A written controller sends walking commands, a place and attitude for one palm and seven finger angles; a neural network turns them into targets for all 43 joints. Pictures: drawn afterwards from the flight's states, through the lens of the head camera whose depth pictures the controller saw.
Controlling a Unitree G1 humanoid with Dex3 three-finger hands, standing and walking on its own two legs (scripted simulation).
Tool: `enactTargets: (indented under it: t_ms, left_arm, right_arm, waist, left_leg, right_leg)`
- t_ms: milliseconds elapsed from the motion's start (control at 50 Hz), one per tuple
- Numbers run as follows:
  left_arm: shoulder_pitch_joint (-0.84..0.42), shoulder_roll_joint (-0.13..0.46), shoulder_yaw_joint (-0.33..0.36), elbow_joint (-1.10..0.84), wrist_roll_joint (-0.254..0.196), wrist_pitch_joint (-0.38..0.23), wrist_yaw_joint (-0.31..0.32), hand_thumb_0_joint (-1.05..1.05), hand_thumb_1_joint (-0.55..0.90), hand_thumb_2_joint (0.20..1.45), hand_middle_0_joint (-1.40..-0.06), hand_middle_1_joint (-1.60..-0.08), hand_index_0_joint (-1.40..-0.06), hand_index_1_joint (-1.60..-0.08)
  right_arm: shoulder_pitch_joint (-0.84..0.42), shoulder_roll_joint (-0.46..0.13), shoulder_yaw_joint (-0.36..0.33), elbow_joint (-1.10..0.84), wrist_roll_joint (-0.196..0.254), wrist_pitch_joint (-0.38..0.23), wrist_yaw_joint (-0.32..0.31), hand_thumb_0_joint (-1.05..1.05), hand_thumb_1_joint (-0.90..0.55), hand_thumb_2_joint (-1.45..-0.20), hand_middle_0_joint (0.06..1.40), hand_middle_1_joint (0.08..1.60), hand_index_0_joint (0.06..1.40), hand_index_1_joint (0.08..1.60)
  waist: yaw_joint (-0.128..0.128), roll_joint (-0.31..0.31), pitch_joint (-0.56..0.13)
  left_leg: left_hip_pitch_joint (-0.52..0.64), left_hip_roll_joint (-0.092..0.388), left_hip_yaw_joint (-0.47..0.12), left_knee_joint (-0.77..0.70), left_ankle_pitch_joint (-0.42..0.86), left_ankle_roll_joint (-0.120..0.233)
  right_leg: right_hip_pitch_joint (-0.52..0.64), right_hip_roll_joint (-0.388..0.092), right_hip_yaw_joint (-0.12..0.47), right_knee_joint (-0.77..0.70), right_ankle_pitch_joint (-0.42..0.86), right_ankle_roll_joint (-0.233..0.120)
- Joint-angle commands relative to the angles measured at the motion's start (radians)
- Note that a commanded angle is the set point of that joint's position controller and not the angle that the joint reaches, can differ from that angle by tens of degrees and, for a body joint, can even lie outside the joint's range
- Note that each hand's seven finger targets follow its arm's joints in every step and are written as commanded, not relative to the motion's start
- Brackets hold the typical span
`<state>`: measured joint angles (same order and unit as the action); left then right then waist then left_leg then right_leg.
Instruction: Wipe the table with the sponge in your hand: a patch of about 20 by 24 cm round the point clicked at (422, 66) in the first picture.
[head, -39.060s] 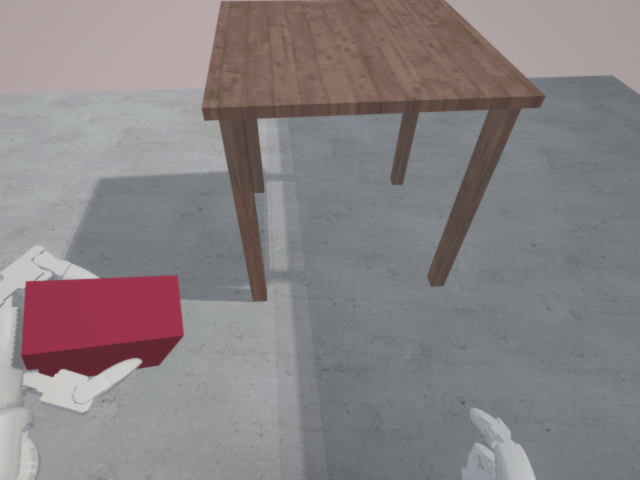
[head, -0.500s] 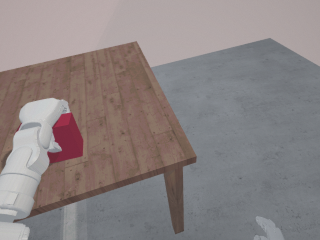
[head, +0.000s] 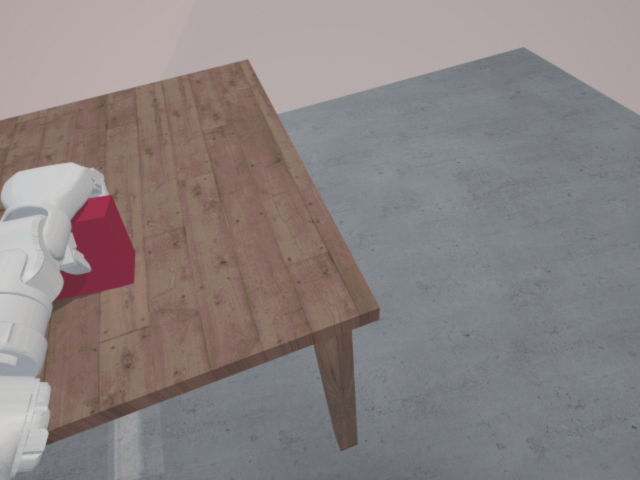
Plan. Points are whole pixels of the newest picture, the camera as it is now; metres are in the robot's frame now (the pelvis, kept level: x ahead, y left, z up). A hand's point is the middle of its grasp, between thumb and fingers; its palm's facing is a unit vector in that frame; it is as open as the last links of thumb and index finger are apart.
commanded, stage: wipe forward along the first lane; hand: left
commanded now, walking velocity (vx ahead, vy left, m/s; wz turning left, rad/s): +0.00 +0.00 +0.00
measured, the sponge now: (79, 259) +0.37 +0.35 +0.08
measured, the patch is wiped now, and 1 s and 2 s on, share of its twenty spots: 0.35 0.45 0.55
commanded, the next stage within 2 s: slide across to the middle lane in 0.28 s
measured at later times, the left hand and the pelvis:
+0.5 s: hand (75, 205) +0.43 +0.36 +0.13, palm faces -0.13 +0.06 -0.99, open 10.1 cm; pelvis +0.02 +0.03 +0.00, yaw +0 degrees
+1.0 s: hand (120, 183) +0.46 +0.30 +0.14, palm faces -0.01 -0.01 -1.00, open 10.1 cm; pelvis +0.04 +0.06 +0.01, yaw +0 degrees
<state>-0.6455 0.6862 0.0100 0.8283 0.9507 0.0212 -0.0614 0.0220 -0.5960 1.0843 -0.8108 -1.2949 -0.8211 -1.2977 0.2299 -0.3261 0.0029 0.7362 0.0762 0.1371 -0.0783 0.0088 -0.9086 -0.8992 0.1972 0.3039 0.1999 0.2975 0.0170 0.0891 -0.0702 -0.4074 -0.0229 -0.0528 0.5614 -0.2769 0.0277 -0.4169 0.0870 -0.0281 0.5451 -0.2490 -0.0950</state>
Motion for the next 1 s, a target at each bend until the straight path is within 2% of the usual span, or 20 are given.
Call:
enactTargets:
  t_ms: [0,100,120,160,240,260,300,360,380,420,460,580,640,680,720,800,840,920,940,980]
  left_arm:
    - [-0.304,0.276,0.061,-0.038,0.034,0.011,0.076,0.0,0.1,1.3,-1.2,-1.6,-1.2,-1.6]
    - [-0.368,0.271,0.028,0.004,0.045,0.02,0.075,0.0,0.1,1.3,-1.2,-1.6,-1.2,-1.6]
    - [-0.384,0.304,0.051,-0.001,0.049,0.02,0.072,0.0,0.1,1.3,-1.2,-1.6,-1.2,-1.6]
    - [-0.373,0.308,0.051,0.038,0.066,0.025,0.075,0.0,0.1,1.3,-1.2,-1.6,-1.2,-1.6]
    - [-0.411,0.233,-0.016,0.031,0.076,0.024,0.064,0.0,0.1,1.3,-1.2,-1.6,-1.2,-1.6]
    - [-0.379,0.245,0.002,0.045,0.08,0.023,0.065,0.0,0.1,1.3,-1.2,-1.6,-1.2,-1.6]
    - [-0.411,0.232,-0.012,0.042,0.078,0.023,0.065,0.0,0.1,1.3,-1.2,-1.6,-1.2,-1.6]
    - [-0.346,0.21,0.006,0.026,0.068,0.002,0.07,0.0,0.1,1.3,-1.2,-1.6,-1.2,-1.6]
    - [-0.365,0.15,-0.041,-0.015,0.051,-0.004,0.069,0.0,0.1,1.3,-1.2,-1.6,-1.2,-1.6]
    - [-0.391,0.145,-0.027,-0.088,0.032,-0.023,0.075,0.0,0.1,1.3,-1.2,-1.6,-1.2,-1.6]
    - [-0.388,0.119,-0.038,-0.099,0.016,-0.02,0.09,0.0,0.1,1.3,-1.2,-1.6,-1.2,-1.6]
    - [-0.535,0.031,-0.116,-0.161,-0.015,0.032,0.119,0.0,0.1,1.3,-1.2,-1.6,-1.2,-1.6]
    - [-0.6,-0.023,-0.164,-0.202,-0.018,0.053,0.121,0.0,0.1,1.3,-1.2,-1.6,-1.2,-1.6]
    - [-0.603,-0.016,-0.153,-0.204,-0.013,0.07,0.123,0.0,0.1,1.3,-1.2,-1.6,-1.2,-1.6]
    - [-0.615,-0.044,-0.165,-0.251,-0.027,0.083,0.117,0.0,0.1,1.3,-1.2,-1.6,-1.2,-1.6]
    - [-0.545,-0.073,-0.171,-0.251,-0.031,0.14,0.111,0.0,0.1,1.3,-1.2,-1.6,-1.2,-1.6]
    - [-0.548,-0.058,-0.156,-0.281,-0.027,0.167,0.11,0.0,0.1,1.3,-1.2,-1.6,-1.2,-1.6]
    - [-0.507,0.078,-0.042,-0.291,0.028,0.231,0.132,0.0,0.1,1.3,-1.2,-1.6,-1.2,-1.6]
    - [-0.494,0.008,-0.097,-0.297,0.032,0.247,0.132,0.0,0.1,1.3,-1.2,-1.6,-1.2,-1.6]
    - [-0.465,-0.032,-0.122,-0.303,0.029,0.281,0.128,0.0,0.1,1.3,-1.2,-1.6,-1.2,-1.6]
  right_arm:
    - [-0.035,-0.127,-0.04,-0.114,0.003,-0.029,-0.011,0.0,-0.9,-0.9,0.2,0.3,0.2,0.3]
    - [-0.022,-0.128,-0.036,-0.114,0.007,-0.023,-0.012,0.0,-0.9,-0.9,0.2,0.3,0.2,0.3]
    - [-0.025,-0.131,-0.036,-0.115,0.006,-0.022,-0.013,0.0,-0.9,-0.9,0.2,0.3,0.2,0.3]
    - [-0.004,-0.13,-0.037,-0.107,0.004,-0.016,-0.012,0.0,-0.9,-0.9,0.2,0.3,0.2,0.3]
    - [0.003,-0.122,-0.036,-0.114,0.006,-0.005,-0.009,0.0,-0.9,-0.9,0.2,0.3,0.2,0.3]
    - [0.008,-0.124,-0.037,-0.114,0.003,-0.001,-0.008,0.0,-0.9,-0.9,0.2,0.3,0.2,0.3]
    - [0.01,-0.124,-0.037,-0.117,0.003,0.003,-0.01,0.0,-0.9,-0.9,0.2,0.3,0.2,0.3]
    - [0.017,-0.119,-0.043,-0.125,0.001,0.005,-0.007,0.0,-0.9,-0.9,0.2,0.3,0.2,0.3]
    - [0.01,-0.113,-0.042,-0.134,0.003,0.004,-0.005,0.0,-0.9,-0.9,0.2,0.3,0.2,0.3]
    - [0.003,-0.109,-0.048,-0.141,0.001,0.002,-0.004,0.0,-0.9,-0.9,0.2,0.3,0.2,0.3]
    - [-0.001,-0.103,-0.049,-0.133,0.004,0.001,-0.002,0.0,-0.9,-0.9,0.2,0.3,0.2,0.3]
    - [-0.037,-0.095,-0.043,-0.106,0.009,-0.017,0.002,0.0,-0.9,-0.9,0.2,0.3,0.2,0.3]
    - [-0.048,-0.086,-0.041,-0.096,0.008,-0.029,0.001,0.0,-0.9,-0.9,0.2,0.3,0.2,0.3]
    - [-0.049,-0.089,-0.042,-0.087,0.003,-0.03,0.003,0.0,-0.9,-0.9,0.2,0.3,0.2,0.3]
    - [-0.072,-0.085,-0.039,-0.098,0.002,-0.034,0.005,0.0,-0.9,-0.9,0.2,0.3,0.2,0.3]
    - [-0.096,-0.082,-0.036,-0.094,-0.004,-0.023,0.021,0.0,-0.9,-0.9,0.2,0.3,0.2,0.3]
    - [-0.114,-0.082,-0.03,-0.101,-0.008,-0.016,0.026,0.0,-0.9,-0.9,0.2,0.3,0.2,0.3]
    - [-0.151,-0.092,-0.014,-0.11,-0.018,0.006,0.036,0.0,-0.9,-0.9,0.2,0.3,0.2,0.3]
    - [-0.156,-0.079,-0.013,-0.112,-0.017,0.008,0.039,0.0,-0.9,-0.9,0.2,0.3,0.2,0.3]
    - [-0.161,-0.081,-0.017,-0.115,-0.017,0.012,0.048,0.0,-0.9,-0.9,0.2,0.3,0.2,0.3]
  waist:
    - [-0.039,-0.187,-0.155]
    - [-0.058,-0.184,-0.151]
    - [-0.046,-0.147,-0.186]
    - [-0.048,-0.159,-0.194]
    - [-0.064,-0.114,-0.208]
    - [-0.051,-0.111,-0.2]
    - [-0.064,-0.139,-0.192]
    - [-0.039,-0.14,-0.223]
    - [-0.05,-0.154,-0.232]
    - [-0.035,-0.125,-0.27]
    - [-0.043,-0.131,-0.239]
    - [-0.07,-0.092,-0.173]
    - [-0.073,-0.052,-0.213]
    - [-0.067,-0.076,-0.239]
    - [-0.052,-0.04,-0.282]
    - [-0.035,-0.069,-0.285]
    - [-0.024,-0.085,-0.321]
    - [0.021,-0.073,-0.313]
    - [0.012,-0.086,-0.323]
    - [0.009,-0.077,-0.319]
  left_leg:
    - [-0.102,-0.042,0.039,-0.043,0.003,0.039]
    - [-0.098,-0.044,0.043,-0.049,0.005,0.042]
    - [-0.092,-0.042,0.04,-0.052,0.024,0.04]
    - [-0.087,-0.044,0.041,-0.051,0.041,0.04]
    - [-0.039,-0.044,0.042,-0.058,0.078,0.039]
    - [-0.04,-0.044,0.041,-0.058,0.079,0.037]
    - [-0.035,-0.043,0.038,-0.063,0.062,0.039]
    - [-0.005,-0.039,0.033,-0.066,0.113,0.037]
    - [0.014,-0.04,0.034,-0.067,0.127,0.039]
    - [0.06,-0.033,0.026,-0.08,0.172,0.037]
    - [0.085,-0.032,0.019,-0.084,0.169,0.035]
    - [0.163,-0.022,-0.021,-0.137,0.113,0.016]
    - [0.222,-0.022,-0.038,-0.151,0.147,-0.002]
    - [0.247,-0.021,-0.042,-0.152,0.192,-0.014]
    - [0.284,-0.02,-0.043,-0.156,0.258,-0.027]
    - [0.312,-0.017,-0.035,-0.149,0.372,-0.043]
    - [0.315,-0.016,-0.028,-0.153,0.426,-0.044]
    - [0.268,-0.011,-0.014,-0.173,0.506,-0.05]
    - [0.285,-0.011,-0.009,-0.164,0.557,-0.052]
    - [0.304,-0.004,-0.007,-0.159,0.595,-0.055]
  right_leg:
    - [0.215,-0.098,0.176,-0.14,0.062,0.07]
    - [0.195,-0.09,0.152,-0.141,0.061,0.071]
    - [0.21,-0.09,0.157,-0.136,0.083,0.063]
    - [0.214,-0.084,0.14,-0.124,0.112,0.064]
    - [0.182,-0.073,0.109,-0.114,0.147,0.057]
    - [0.178,-0.069,0.105,-0.113,0.148,0.054]
    - [0.162,-0.068,0.101,-0.121,0.122,0.056]
    - [0.178,-0.063,0.088,-0.105,0.173,0.048]
    - [0.183,-0.064,0.085,-0.106,0.194,0.051]
    - [0.195,-0.063,0.084,-0.106,0.222,0.043]
    - [0.173,-0.059,0.072,-0.107,0.198,0.045]
    - [0.091,-0.053,0.046,-0.134,0.084,0.039]
    - [0.093,-0.05,0.04,-0.134,0.096,0.031]
    - [0.111,-0.05,0.032,-0.132,0.124,0.029]
    - [0.137,-0.05,0.031,-0.134,0.157,0.023]
    - [0.181,-0.053,0.021,-0.13,0.218,0.024]
    - [0.229,-0.056,0.021,-0.127,0.262,0.023]
    - [0.301,-0.055,0.029,-0.13,0.332,0.01]
    - [0.31,-0.058,0.021,-0.117,0.357,0.015]
    - [0.298,-0.057,0.019,-0.121,0.37,0.02]
